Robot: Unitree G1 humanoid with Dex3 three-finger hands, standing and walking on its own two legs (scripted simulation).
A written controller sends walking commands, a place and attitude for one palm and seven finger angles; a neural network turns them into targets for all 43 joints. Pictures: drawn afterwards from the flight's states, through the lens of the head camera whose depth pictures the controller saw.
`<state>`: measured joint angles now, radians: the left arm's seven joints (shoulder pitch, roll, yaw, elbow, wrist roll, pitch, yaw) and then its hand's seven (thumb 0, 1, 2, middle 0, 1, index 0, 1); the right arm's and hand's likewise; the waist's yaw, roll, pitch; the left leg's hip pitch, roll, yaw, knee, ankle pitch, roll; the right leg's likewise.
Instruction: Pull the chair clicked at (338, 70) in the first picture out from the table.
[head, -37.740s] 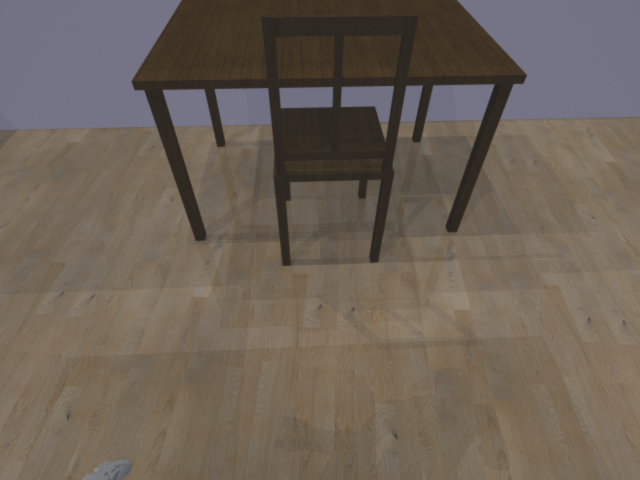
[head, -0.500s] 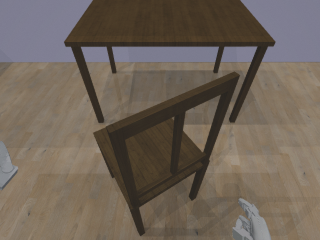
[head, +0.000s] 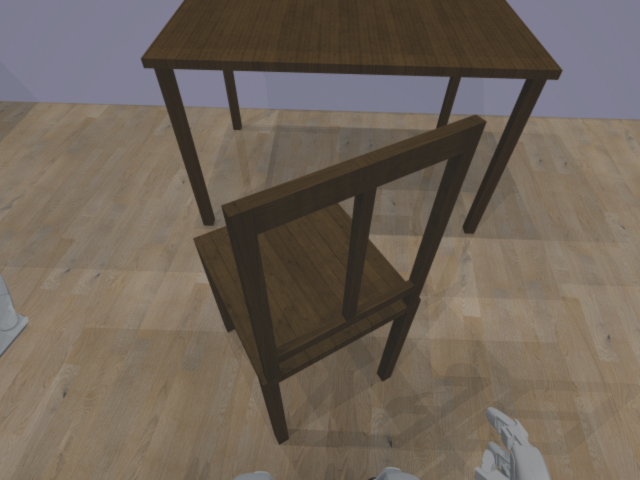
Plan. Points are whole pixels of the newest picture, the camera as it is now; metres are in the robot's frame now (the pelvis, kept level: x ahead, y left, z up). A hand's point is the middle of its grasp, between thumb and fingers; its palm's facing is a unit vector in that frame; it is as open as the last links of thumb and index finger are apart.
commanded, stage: step back with the hand held close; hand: left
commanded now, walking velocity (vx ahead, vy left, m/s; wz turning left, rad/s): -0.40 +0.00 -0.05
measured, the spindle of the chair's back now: (355, 263) +0.45 -0.03 -0.03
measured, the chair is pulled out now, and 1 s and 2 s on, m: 0.61 0.61 0.61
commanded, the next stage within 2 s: stop stepping back and stand still in 0.62 s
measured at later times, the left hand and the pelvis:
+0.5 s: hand (53, 359) +0.18 +0.22 +0.19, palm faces +0.34 -0.80 -0.49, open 7.4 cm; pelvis -0.05 -0.02 +0.02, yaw -2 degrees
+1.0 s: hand out of the picture +0.06 +0.21 +0.19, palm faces +0.34 -0.79 -0.51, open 7.4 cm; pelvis -0.16 -0.03 +0.02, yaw -5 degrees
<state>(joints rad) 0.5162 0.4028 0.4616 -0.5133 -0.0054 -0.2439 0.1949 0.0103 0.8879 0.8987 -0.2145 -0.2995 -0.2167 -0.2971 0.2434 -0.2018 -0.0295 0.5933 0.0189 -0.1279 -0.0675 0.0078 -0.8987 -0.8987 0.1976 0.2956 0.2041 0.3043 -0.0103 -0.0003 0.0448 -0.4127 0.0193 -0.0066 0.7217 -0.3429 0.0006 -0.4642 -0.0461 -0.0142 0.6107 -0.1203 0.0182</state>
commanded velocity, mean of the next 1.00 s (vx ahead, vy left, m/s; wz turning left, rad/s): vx -0.21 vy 0.01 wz -0.04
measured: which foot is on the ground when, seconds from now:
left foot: down 0.00-0.38, up 0.40-0.60, down 0.62-0.96, up 0.98-1.00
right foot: down 0.00-0.16, up 0.18-0.32, down 0.34-0.64, up 0.66-0.88, down 0.90-1.00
